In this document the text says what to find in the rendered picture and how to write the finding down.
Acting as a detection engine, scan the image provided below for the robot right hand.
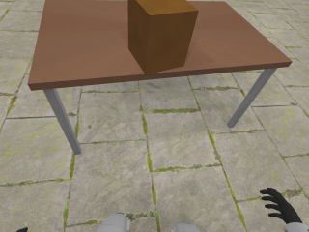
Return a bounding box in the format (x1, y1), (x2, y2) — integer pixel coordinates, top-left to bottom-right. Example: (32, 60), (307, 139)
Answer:
(260, 188), (303, 224)

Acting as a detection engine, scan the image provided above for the carton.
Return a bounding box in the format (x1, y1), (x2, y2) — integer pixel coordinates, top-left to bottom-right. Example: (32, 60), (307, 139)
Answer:
(127, 0), (199, 74)

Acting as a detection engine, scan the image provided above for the table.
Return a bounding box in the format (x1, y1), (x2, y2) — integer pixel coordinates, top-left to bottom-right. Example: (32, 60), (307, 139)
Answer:
(27, 0), (293, 155)

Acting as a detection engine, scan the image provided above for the left robot thigh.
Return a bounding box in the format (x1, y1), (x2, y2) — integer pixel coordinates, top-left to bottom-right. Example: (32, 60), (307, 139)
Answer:
(97, 213), (130, 232)

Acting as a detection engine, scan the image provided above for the right robot forearm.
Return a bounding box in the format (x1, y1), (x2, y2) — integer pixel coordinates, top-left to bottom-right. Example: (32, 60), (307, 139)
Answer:
(284, 222), (309, 232)

